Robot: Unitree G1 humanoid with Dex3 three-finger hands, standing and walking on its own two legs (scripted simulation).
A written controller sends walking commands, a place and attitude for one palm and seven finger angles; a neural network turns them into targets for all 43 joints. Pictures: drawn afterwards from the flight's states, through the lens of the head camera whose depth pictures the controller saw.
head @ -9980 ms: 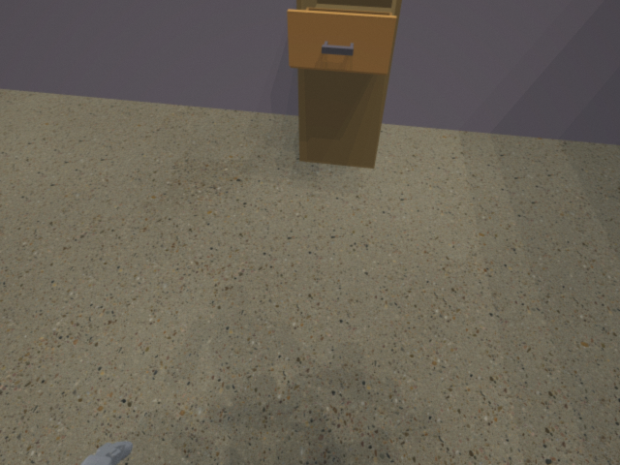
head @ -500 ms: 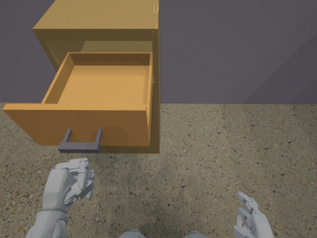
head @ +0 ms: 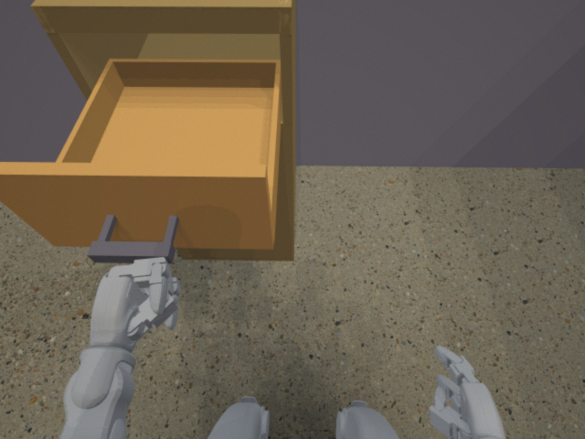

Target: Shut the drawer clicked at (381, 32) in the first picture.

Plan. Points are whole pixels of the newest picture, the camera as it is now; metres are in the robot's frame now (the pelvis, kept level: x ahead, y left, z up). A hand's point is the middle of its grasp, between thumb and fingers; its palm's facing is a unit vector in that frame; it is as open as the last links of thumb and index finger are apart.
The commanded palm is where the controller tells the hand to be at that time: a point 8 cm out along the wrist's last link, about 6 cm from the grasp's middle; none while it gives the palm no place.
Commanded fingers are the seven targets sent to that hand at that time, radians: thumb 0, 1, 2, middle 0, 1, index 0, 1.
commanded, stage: bring the fist close to the handle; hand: left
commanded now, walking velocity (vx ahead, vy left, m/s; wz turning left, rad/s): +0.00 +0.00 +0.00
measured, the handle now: (137, 238) +0.36 +0.23 +0.05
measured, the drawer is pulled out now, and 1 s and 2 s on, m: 0.30 0.28 0.15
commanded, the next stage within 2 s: push the drawer shut in 0.36 s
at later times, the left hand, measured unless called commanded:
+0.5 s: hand (167, 310) +0.27 +0.17 +0.04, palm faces +0.00 -1.00 -0.04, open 3.3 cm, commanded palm +0.25 +0.23 +0.05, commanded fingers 0.00 0.90 0.90 -1.40 -1.60 -1.40 -1.60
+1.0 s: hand (168, 278) +0.31 +0.18 +0.04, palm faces +0.01 -1.00 -0.05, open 2.8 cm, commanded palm +0.31 +0.23 +0.05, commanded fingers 0.00 0.90 0.90 -1.40 -1.60 -1.40 -1.60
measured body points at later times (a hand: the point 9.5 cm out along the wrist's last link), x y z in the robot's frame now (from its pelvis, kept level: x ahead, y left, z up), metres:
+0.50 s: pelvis -0.01 +0.00 +0.00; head +0.07 +0.00 +0.44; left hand +0.26 +0.23 +0.05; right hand +0.17 -0.24 -0.09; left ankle +0.01 +0.11 -0.66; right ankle +0.02 -0.10 -0.66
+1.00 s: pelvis -0.02 +0.01 +0.00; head +0.07 +0.01 +0.44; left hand +0.30 +0.24 +0.04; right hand +0.15 -0.23 -0.11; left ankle +0.01 +0.11 -0.66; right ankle +0.02 -0.10 -0.66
